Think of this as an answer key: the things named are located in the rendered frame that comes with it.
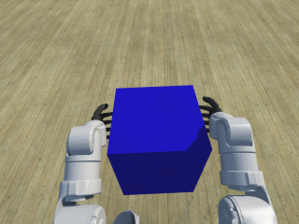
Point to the carton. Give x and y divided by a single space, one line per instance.
158 141

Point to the robot left thigh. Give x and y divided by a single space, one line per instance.
126 217

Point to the robot left hand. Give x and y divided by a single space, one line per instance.
98 116

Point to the robot left upper arm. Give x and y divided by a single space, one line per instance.
81 214

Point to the right robot forearm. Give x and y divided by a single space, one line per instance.
239 167

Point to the left robot forearm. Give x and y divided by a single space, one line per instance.
82 164

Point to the robot right upper arm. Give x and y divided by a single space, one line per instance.
245 209

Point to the robot right hand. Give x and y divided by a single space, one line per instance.
214 108

